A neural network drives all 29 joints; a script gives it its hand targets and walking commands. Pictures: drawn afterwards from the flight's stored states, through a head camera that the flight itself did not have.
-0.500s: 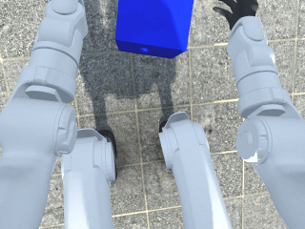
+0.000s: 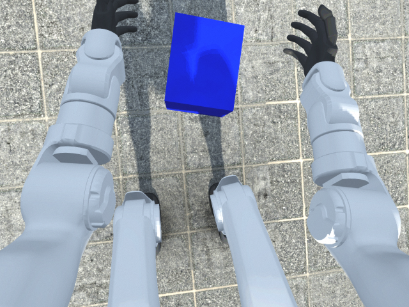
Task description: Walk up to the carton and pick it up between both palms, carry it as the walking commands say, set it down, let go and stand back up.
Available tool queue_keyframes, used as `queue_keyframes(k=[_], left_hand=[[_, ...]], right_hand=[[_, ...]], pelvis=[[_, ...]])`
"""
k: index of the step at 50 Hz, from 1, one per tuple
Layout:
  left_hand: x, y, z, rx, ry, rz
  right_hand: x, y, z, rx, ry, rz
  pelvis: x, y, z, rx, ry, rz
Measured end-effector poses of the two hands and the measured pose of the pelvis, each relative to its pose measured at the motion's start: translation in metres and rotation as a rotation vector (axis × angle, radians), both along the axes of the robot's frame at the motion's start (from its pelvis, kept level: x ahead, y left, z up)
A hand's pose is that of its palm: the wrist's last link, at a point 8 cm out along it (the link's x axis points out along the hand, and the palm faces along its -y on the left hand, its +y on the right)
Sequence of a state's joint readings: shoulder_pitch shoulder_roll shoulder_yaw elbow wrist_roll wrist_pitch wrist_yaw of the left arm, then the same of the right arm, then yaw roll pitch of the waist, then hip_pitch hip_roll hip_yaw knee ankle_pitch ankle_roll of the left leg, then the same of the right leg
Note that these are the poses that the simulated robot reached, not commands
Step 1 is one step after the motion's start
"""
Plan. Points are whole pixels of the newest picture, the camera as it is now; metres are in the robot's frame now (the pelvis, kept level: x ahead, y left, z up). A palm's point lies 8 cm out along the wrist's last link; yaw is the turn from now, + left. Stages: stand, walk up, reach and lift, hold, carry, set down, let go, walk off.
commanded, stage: set down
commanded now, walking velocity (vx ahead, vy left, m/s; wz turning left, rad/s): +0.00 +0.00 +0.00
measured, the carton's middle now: (201, 71) +0.57 -0.10 -0.43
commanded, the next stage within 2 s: let go in 0.54 s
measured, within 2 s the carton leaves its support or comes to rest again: neither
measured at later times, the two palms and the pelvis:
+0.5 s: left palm out of the picture +0.57 +0.09 +0.03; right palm (392, 17) +0.48 -0.25 +0.04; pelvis +0.02 +0.01 +0.13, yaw +0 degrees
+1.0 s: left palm out of the picture +0.45 +0.13 +0.08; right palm out of the picture +0.41 -0.24 +0.09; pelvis +0.06 -0.01 +0.20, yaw +1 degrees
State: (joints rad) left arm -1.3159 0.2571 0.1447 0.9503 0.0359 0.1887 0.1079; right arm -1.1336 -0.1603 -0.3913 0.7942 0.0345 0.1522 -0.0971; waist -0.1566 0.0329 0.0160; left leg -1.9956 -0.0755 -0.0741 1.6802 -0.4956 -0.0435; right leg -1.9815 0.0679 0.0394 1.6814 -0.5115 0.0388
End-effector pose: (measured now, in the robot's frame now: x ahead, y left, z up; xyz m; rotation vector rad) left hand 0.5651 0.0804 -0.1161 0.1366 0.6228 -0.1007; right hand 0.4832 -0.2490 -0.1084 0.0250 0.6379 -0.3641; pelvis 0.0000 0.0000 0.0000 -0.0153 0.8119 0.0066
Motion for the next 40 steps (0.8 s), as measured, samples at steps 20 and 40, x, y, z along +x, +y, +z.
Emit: queue_keyframes(k=[20,40], left_hand=[[0.001,0.007,0.119,0.005,-0.013,-0.009],[-0.024,0.020,0.164,0.059,0.015,0.052]], right_hand=[[0.001,0.002,0.119,-0.010,-0.019,0.008],[-0.009,0.017,0.160,-0.058,0.042,0.121]], pelvis=[[0.018,0.008,0.104,-0.006,-0.019,0.010],[0.040,0.005,0.167,-0.002,-0.035,0.008]])
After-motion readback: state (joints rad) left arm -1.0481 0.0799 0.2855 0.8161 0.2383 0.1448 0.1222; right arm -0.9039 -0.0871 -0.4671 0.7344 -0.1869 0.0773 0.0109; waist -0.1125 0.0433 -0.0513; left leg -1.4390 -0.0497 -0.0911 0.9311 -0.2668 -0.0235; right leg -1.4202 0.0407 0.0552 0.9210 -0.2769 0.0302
